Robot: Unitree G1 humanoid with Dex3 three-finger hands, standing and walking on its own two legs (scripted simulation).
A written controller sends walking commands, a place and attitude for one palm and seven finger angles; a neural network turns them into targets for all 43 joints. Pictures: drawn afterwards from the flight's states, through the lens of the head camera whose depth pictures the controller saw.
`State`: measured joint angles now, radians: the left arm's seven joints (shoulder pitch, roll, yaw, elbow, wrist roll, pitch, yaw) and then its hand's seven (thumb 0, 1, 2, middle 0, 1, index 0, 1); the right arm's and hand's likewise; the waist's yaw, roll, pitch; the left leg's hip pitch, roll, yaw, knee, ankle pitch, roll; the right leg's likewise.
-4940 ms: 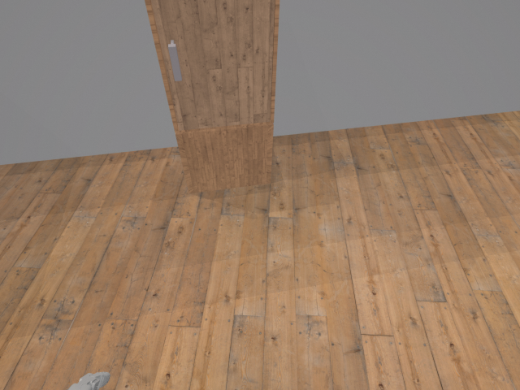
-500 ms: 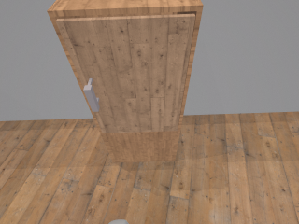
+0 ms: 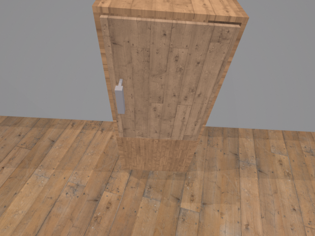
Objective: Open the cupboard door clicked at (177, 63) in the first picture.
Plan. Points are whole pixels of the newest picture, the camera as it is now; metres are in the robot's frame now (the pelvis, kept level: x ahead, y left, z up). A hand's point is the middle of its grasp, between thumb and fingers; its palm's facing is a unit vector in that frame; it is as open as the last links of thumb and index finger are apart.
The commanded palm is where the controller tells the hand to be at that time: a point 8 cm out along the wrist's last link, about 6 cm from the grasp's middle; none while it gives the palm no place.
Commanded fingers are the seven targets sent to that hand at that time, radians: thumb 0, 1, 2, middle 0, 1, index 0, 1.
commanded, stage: come to a stop and stand still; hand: left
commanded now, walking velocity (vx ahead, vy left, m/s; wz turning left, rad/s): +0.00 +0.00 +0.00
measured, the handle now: (121, 96) +0.58 +0.19 -0.03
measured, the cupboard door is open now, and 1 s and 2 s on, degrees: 0 0 0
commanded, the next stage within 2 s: look again from close up in 0.66 s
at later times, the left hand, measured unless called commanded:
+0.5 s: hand out of the picture -0.04 +0.13 -0.18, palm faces +0.03 -0.99 -0.16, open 7.3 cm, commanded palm none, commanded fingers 0.00 0.90 0.90 -0.20 -0.30 -0.20 -0.30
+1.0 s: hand out of the picture -0.02 +0.16 -0.19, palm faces +0.06 -0.98 -0.21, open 7.3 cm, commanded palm none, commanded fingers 0.00 0.90 0.90 -0.20 -0.30 -0.20 -0.30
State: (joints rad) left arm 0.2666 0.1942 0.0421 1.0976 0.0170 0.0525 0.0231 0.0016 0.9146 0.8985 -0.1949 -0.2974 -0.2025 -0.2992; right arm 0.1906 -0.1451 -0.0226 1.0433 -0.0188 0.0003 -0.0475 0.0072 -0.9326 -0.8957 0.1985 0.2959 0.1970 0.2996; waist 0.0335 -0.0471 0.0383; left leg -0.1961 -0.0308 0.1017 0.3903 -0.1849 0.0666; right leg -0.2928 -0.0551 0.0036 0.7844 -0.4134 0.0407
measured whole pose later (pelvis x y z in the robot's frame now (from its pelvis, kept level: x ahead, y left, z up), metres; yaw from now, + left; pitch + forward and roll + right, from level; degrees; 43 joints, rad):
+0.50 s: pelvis -0.04 -0.03 +0.00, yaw +0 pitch -3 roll +0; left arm 0.30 0.12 0.00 1.14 0.00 0.01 0.03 0.00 0.92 0.90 -0.20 -0.30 -0.20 -0.30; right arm 0.34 -0.13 -0.01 1.18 -0.02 0.01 -0.03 0.01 -0.91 -0.90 0.20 0.30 0.19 0.30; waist -0.02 0.00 0.03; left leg -0.21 0.01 0.09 0.39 -0.13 0.02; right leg -0.11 0.00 -0.04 0.42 -0.26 -0.02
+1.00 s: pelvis -0.02 -0.02 -0.01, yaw +1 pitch -2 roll -1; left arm 0.33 0.16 0.01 1.04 0.02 -0.01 0.04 0.00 0.91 0.90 -0.20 -0.30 -0.20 -0.30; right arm 0.29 -0.16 -0.03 1.03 -0.02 -0.01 -0.03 0.01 -0.91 -0.90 0.20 0.30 0.19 0.30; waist -0.01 0.01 -0.01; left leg -0.31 0.02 0.06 0.58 -0.25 0.03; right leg -0.16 0.00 -0.07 0.54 -0.35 -0.02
